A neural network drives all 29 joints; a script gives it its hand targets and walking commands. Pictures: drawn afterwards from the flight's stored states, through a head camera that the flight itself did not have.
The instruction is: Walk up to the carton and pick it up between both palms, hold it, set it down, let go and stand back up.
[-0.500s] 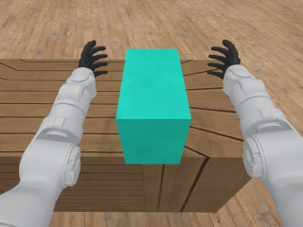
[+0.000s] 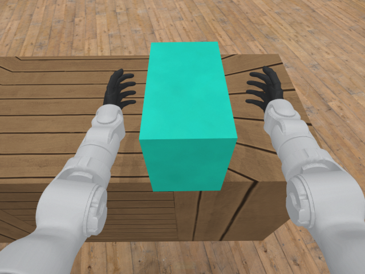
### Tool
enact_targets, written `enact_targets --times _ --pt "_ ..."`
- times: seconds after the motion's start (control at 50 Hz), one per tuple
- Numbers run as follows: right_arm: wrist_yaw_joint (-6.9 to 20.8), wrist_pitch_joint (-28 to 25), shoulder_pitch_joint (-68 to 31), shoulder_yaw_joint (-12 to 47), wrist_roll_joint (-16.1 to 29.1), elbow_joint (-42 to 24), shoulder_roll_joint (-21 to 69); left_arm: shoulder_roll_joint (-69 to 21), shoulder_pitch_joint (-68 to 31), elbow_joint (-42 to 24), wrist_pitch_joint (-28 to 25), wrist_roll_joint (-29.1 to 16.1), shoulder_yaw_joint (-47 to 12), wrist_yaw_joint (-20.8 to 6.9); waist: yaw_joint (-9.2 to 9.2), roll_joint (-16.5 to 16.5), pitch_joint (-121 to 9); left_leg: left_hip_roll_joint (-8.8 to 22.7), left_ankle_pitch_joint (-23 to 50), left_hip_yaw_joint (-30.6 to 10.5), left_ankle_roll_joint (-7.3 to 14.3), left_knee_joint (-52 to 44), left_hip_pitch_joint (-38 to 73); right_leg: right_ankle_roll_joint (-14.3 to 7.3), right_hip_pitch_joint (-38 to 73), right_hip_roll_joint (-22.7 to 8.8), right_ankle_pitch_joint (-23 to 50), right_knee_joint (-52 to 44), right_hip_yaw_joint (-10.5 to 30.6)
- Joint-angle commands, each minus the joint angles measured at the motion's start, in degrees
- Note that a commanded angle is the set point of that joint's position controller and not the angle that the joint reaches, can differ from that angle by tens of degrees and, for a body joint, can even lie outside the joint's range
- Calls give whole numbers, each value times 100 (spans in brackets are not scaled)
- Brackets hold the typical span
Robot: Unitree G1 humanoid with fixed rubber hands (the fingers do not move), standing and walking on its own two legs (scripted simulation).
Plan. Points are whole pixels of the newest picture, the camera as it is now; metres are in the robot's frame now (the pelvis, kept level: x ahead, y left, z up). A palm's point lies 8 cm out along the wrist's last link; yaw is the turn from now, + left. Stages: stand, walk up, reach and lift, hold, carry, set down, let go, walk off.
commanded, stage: reach and lift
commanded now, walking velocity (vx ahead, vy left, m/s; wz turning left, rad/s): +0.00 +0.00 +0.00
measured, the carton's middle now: (185, 116) +0.50 +0.01 +0.04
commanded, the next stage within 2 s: none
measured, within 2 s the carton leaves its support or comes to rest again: neither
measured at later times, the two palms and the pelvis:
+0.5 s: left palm (127, 109) +0.46 +0.15 +0.10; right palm (249, 108) +0.47 -0.13 +0.10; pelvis +0.00 -0.01 +0.00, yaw +1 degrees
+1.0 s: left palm (128, 112) +0.45 +0.14 +0.10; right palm (247, 110) +0.46 -0.13 +0.10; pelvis +0.01 -0.02 +0.01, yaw +3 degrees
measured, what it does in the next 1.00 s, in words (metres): stands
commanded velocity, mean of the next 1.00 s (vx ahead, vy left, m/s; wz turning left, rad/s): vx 0.00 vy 0.00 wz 0.00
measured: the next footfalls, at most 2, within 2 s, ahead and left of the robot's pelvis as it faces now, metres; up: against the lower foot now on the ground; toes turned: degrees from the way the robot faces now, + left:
none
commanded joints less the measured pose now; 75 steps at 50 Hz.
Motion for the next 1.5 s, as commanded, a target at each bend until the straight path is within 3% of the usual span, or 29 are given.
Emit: enact_targets --times 0.0,0.14,0.26,0.36,0.48,0.64,0.82,0.98,1.1,1.48 --pt "-3 -509 -2418 -161 -230 -615 -573 565 -2570 -509 -636 131 172 -4 -28 -102 -3779 257 1968 -258 -332 267 1450 157 1173 -158 1698 341 117" --pt "-96 -831 -2301 -277 -537 -637 -163 338 -2443 -197 -1108 378 436 -74 -45 -252 -4057 177 2103 -211 -278 258 1014 220 1434 -168 2224 458 160" --pt "-244 -931 -2228 -738 -1134 -881 272 127 -2447 -336 -1261 973 976 -84 -51 -262 -4146 68 2106 -187 -243 89 921 249 1625 -139 2432 399 133" --pt "-358 -814 -2106 -1348 -1838 -1129 612 -33 -2424 -616 -1082 1655 1561 -36 -39 -220 -4065 -12 1932 -168 -231 -126 1034 233 1685 -94 2288 248 49" --pt "-378 -645 -1890 -2041 -2603 -1506 1002 -412 -2332 -1061 -761 2246 1908 -25 -153 -109 -4004 -49 1919 -183 -271 -244 1440 176 1606 -41 2128 59 -74" --pt "-336 -601 -1627 -2467 -3162 -1883 1455 -758 -2047 -1246 -530 2797 2219 -73 -172 -117 -3590 -103 1920 -187 -270 -308 1446 222 1950 -26 2469 85 -142" --pt "-88 -573 -1298 -2716 -3597 -2019 2179 -1398 -1791 -1369 -501 3244 2487 -310 -177 -51 -3054 -127 1870 -277 -263 -407 1543 258 2267 -9 2705 98 -223" --pt "474 -418 -876 -2915 -4399 -2381 3605 -2733 -1391 -1515 -174 3846 2642 -944 -272 -37 -2225 -126 1583 -435 -248 -610 1721 264 2659 -31 2455 -113 -383" --pt "694 -422 -549 -2475 -4363 -2626 4120 -3264 -1074 -1696 25 3746 2234 -1262 -353 -66 -1769 -85 1330 -473 -190 -704 1576 314 3048 -114 2473 -19 -401" --pt "679 -695 -74 -1981 -4232 -2809 4474 -3713 -693 -1998 64 3712 1917 -1428 -365 -178 -1397 -50 1344 -466 -120 -837 1376 418 3295 -203 2881 81 -377"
